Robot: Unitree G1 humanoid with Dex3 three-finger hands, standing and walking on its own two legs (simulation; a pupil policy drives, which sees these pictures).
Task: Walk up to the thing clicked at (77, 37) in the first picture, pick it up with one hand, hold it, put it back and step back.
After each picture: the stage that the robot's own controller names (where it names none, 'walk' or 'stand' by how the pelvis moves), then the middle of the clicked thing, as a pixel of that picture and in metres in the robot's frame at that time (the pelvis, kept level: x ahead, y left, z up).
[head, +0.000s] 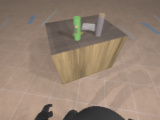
stand; (77, 29) +0.85 +0.21 +0.06
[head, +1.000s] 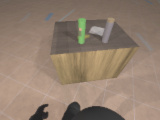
rise first; (81, 32) +0.78 +0.18 +0.07
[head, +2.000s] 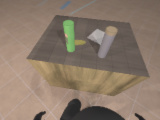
walk; (69, 38) +0.54 +0.25 +0.09
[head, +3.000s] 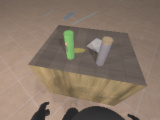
stand; (69, 46) +0.53 +0.22 +0.07
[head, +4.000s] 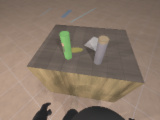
stand; (66, 46) +0.53 +0.24 +0.06
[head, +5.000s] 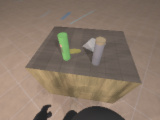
stand; (64, 47) +0.53 +0.25 +0.06
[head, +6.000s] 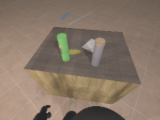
stand; (64, 48) +0.52 +0.26 +0.06
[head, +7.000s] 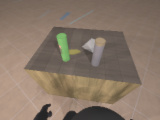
rise first; (64, 48) +0.52 +0.26 +0.06
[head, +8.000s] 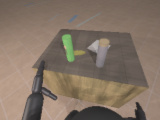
rise first; (69, 49) +0.52 +0.25 +0.06
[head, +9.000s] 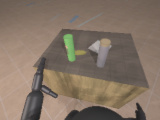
go down; (70, 49) +0.53 +0.25 +0.06
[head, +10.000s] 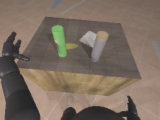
go down; (60, 43) +0.52 +0.23 +0.07
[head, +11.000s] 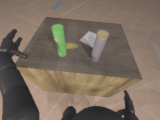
go down; (60, 42) +0.52 +0.23 +0.09
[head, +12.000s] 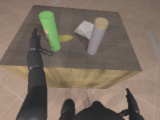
close in; (52, 34) +0.52 +0.25 +0.12
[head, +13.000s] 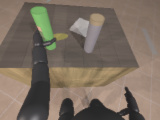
close; (46, 32) +0.53 +0.25 +0.13
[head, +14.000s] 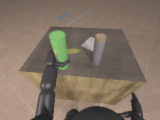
lift; (61, 53) +0.35 +0.19 +0.19
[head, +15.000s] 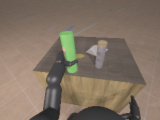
lift; (69, 53) +0.34 +0.16 +0.22
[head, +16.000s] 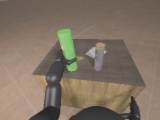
hold; (68, 52) +0.34 +0.16 +0.24
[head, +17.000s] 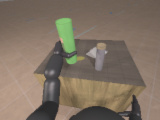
crouch; (68, 44) +0.34 +0.15 +0.30
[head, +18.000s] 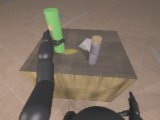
crouch; (56, 33) +0.47 +0.23 +0.25
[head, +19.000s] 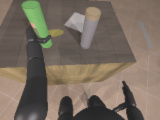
lower; (40, 29) +0.54 +0.25 +0.13
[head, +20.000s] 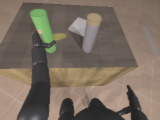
lower; (46, 34) +0.51 +0.24 +0.13
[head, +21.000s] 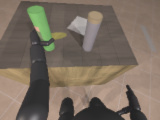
lower; (44, 32) +0.52 +0.25 +0.13
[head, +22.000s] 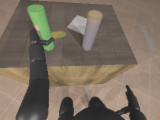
lower; (43, 31) +0.53 +0.25 +0.13
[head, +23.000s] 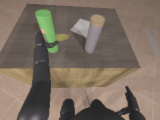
loosen; (49, 34) +0.51 +0.24 +0.13
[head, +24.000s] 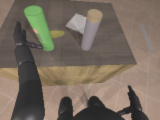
withdraw; (43, 33) +0.51 +0.24 +0.13
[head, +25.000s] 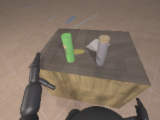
sink last; (68, 49) +0.50 +0.23 +0.10
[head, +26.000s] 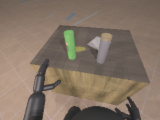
stand; (70, 46) +0.52 +0.23 +0.09
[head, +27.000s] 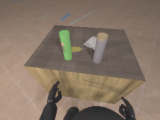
stand; (66, 46) +0.51 +0.23 +0.10
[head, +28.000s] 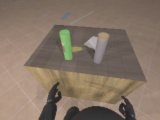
stand; (66, 46) +0.51 +0.23 +0.10
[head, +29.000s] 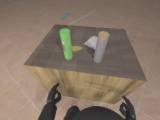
stand; (67, 45) +0.52 +0.23 +0.11
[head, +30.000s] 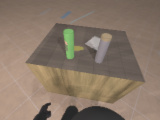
stand; (69, 45) +0.52 +0.21 +0.09
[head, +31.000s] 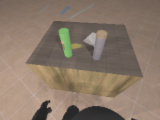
walk; (66, 44) +0.54 +0.23 +0.07
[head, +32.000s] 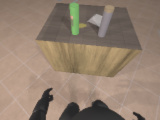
walk; (74, 20) +0.74 +0.21 +0.08
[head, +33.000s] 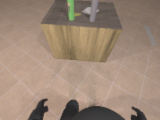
walk; (71, 8) +1.04 +0.34 +0.08
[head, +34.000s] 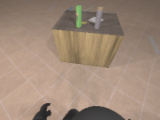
stand; (78, 17) +1.13 +0.26 +0.06
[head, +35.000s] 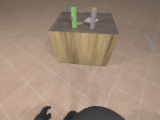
stand; (74, 18) +1.14 +0.30 +0.05
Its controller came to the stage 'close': yes
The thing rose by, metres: 0.22
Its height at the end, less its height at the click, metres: +0.00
